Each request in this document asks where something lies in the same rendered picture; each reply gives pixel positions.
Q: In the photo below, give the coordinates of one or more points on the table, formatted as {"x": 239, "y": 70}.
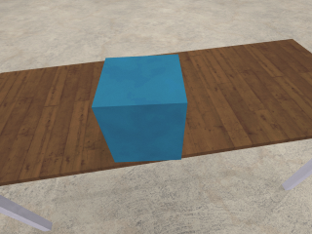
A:
{"x": 238, "y": 97}

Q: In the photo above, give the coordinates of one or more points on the carton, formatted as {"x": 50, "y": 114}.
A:
{"x": 140, "y": 105}

